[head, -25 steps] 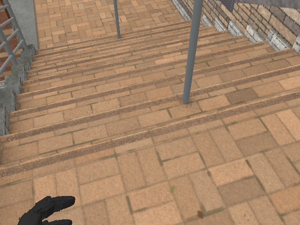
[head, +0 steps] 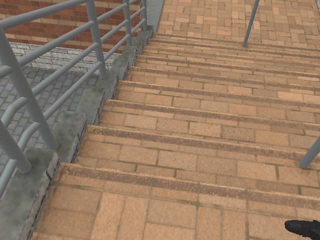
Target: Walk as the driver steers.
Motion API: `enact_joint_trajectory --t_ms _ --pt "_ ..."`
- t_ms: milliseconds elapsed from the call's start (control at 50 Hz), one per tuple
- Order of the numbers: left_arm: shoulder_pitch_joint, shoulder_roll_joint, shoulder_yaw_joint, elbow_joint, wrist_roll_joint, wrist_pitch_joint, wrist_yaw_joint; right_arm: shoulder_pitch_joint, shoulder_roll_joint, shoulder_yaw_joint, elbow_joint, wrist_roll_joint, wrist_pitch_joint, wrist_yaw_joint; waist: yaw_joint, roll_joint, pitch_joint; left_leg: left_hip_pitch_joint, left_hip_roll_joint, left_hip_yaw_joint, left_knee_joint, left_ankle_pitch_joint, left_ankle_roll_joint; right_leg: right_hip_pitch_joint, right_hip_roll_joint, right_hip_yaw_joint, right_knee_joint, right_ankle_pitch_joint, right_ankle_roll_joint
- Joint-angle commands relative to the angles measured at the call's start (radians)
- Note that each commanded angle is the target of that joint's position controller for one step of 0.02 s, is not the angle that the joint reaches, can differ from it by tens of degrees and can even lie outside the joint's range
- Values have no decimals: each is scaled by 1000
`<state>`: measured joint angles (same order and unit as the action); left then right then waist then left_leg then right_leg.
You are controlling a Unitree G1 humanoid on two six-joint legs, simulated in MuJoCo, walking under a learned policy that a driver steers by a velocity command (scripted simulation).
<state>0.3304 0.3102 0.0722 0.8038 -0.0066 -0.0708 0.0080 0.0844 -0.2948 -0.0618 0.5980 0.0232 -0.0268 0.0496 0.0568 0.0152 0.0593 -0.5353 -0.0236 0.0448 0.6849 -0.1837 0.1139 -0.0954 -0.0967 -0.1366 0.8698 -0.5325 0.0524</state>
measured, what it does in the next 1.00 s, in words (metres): walks ahead: right foot, then left foot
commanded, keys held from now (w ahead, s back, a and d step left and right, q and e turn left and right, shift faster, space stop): w+q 0.22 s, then w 0.02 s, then w+e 0.38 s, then e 0.38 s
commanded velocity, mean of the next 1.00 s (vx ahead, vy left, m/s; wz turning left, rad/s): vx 0.40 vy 0.00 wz -0.05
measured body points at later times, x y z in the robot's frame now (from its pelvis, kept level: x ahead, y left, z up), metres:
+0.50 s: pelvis +0.28 -0.02 +0.01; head +0.30 -0.01 +0.46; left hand +0.46 +0.25 -0.06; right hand +0.33 -0.31 -0.10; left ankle +0.11 +0.07 -0.71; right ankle +0.42 -0.09 -0.71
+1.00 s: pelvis +0.49 -0.01 +0.02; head +0.51 -0.01 +0.46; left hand +0.62 +0.27 -0.09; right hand +0.65 -0.29 -0.06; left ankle +0.57 +0.09 -0.71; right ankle +0.42 -0.10 -0.71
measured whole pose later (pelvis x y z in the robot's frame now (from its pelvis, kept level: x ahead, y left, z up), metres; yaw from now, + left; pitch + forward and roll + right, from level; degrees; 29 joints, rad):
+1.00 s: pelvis +0.49 -0.01 +0.02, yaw -10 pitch +2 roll +0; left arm 0.30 0.32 0.07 0.66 -0.02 0.05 0.06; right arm 0.09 -0.27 -0.03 0.67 -0.03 -0.07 -0.01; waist 0.04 0.00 0.01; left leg -0.42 -0.05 -0.06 0.58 -0.16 0.01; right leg -0.24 0.20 0.26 0.65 -0.38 -0.08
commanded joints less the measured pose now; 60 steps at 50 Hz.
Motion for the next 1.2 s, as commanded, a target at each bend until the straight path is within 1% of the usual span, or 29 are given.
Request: enact_joint_trajectory --t_ms 20,40,80,120,200,300,400,480,500,520,540,560,600,620,720,780,840,860,880,900,920,960,980,1000,1020,1040,1080,1160,1200 --pt "-78 141 10 -180 -44 -78 -7 346 -203 -68 3 0 -32 0 -173 131 -328 865 331 -798 -405 -193 273 -752 85 244 548 -12 -35" --pt "-112 134 5 -186 -38 -85 -3 292 -176 -60 6 -1 -38 -3 -144 70 -221 744 291 -658 -392 -106 239 -757 44 224 472 76 -51" --pt "-100 129 11 -165 18 -77 12 165 -137 -47 -21 -14 -40 -10 -55 -14 -168 502 236 -511 -383 171 197 -601 -13 242 328 180 -40" --pt "-103 114 9 -162 25 -59 2 147 -128 -40 -18 -31 -42 -21 -32 0 -153 411 222 -472 -422 245 208 -536 -14 231 257 199 -25" --pt "-209 76 -5 -190 36 -38 -5 221 -175 -46 33 -19 -31 -58 -53 8 -71 303 166 -386 -462 206 175 -554 19 208 51 400 16" --pt "-307 35 -18 -185 27 -48 -25 307 -115 -27 106 2 -43 -50 -119 121 -56 293 115 -264 -443 168 89 -423 72 171 -240 757 -20" --pt "-406 57 -11 -229 9 -59 -55 364 -155 -33 163 -9 -39 -41 -164 83 3 539 238 -328 -369 262 97 -592 64 162 -324 549 -95" --pt "-230 86 16 -201 1 -56 -63 306 -210 -42 172 -14 -9 -66 -58 69 -109 546 203 -235 -145 720 39 -322 149 82 -401 430 -157" --pt "-75 129 32 -165 6 -55 -61 283 -193 -32 160 -21 -9 -74 15 36 -221 457 168 -188 43 721 5 -95 94 165 -382 518 -209" --pt "47 213 51 -160 12 -53 -57 354 -121 -9 131 -38 -22 -79 18 -136 -374 149 48 -111 408 349 -59 264 -116 517 -376 539 -343" --pt "85 189 46 -142 -25 -44 -65 401 -73 12 141 -47 -44 -71 11 -342 -431 -140 -63 -122 639 -342 -98 452 -231 878 -513 382 -446" --pt "78 128 31 -150 -43 -25 -53 309 -141 -1 111 -20 -70 -59 48 -192 -312 -273 9 -185 713 -312 -97 416 -210 859 -539 214 -404" --pt "9 116 18 -176 16 -7 -44 165 -134 2 59 -19 -88 -46 14 -6 -140 -260 68 -168 604 -176 -95 158 -150 683 -578 311 -348" --pt "-20 94 9 -187 23 -6 -41 159 -138 -4 54 -38 -84 -51 -16 4 -109 -218 101 -170 515 -123 -101 71 -112 622 -598 388 -336" --pt "-31 128 16 -173 12 10 -10 170 -108 -7 47 -43 -51 -84 -79 -61 -113 -85 73 -113 321 -63 -184 -96 -19 418 -539 1121 -321" --pt "-3 153 24 -149 -10 43 20 63 -76 3 18 -53 -48 -84 -56 -65 -143 -36 41 -114 152 103 -172 -127 32 395 -492 1163 -260" --pt "6 150 30 -147 -8 83 38 21 -74 6 16 -45 -45 -64 -46 -109 -181 97 -21 -93 77 180 -169 -171 78 413 -438 1134 -187" --pt "-29 154 28 -174 21 89 43 96 -93 -1 49 -52 -50 -56 -84 -109 -254 160 -13 -121 242 285 -159 -152 33 464 -372 1189 -202" --pt "-62 134 22 -197 17 93 49 98 -106 -3 52 -51 -50 -53 -90 -85 -237 92 -2 -139 268 207 -156 -119 17 504 -338 1205 -216" --pt "-71 113 21 -207 -34 111 49 -9 -82 7 9 -65 -38 -62 -67 -25 -139 42 -51 -79 121 93 -168 -161 63 494 -368 1080 -214" --pt "-28 111 19 -203 -38 114 49 -46 -63 14 -12 -59 -39 -69 -42 -98 -84 34 -37 -125 -30 -9 -159 -99 47 573 -388 979 -208" --pt "-84 109 21 -216 -12 115 56 50 -110 -12 26 -55 -56 -65 -94 -200 -140 184 -35 -112 -117 109 -135 -53 76 598 -304 964 -198" --pt "-113 92 12 -247 -17 110 52 134 -165 -29 27 -52 -57 -66 -122 -144 -200 318 83 -189 -282 392 -70 -63 110 546 -174 827 -163" --pt "38 32 -4 -249 -18 106 51 133 -231 -38 26 -57 -46 -71 -32 186 -311 622 335 -442 -188 964 106 -269 247 456 100 131 -93" --pt "149 79 1 -224 -19 99 44 156 -171 -25 30 -54 -23 -69 -22 325 -382 643 508 -668 -207 1046 253 -398 294 422 319 -271 -52" --pt "131 157 28 -193 -14 105 37 110 -120 -9 12 -29 -17 -64 -13 160 -286 543 496 -630 -224 964 258 -454 233 409 451 -220 -10" --pt "17 172 38 -189 -24 136 56 70 -94 0 7 -20 7 -66 -25 15 -151 440 362 -405 -256 753 175 -495 180 326 499 -72 38" --pt "-24 94 20 -215 -51 170 51 30 -111 -8 25 -60 40 -65 -31 131 -115 363 228 -164 -347 501 123 -405 128 196 368 77 39" --pt "-77 68 8 -244 -40 173 53 43 -117 -12 39 -51 50 -70 -62 131 -115 387 255 -149 -363 455 142 -401 104 196 234 91 40"
Velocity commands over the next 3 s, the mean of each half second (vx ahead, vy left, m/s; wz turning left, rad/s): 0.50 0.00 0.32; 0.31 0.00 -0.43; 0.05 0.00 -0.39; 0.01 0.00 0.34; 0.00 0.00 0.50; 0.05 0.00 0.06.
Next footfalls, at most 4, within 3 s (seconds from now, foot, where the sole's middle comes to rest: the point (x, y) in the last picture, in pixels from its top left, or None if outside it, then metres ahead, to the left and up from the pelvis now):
0.50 right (195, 234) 0.46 -0.09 -0.75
0.98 left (156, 196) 0.61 0.08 -0.75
1.40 right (215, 233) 0.47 -0.17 -0.75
1.94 left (155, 231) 0.46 0.07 -0.75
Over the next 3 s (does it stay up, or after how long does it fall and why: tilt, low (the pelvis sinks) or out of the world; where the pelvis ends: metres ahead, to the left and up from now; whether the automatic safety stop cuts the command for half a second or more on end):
stays up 0.43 -0.05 0.02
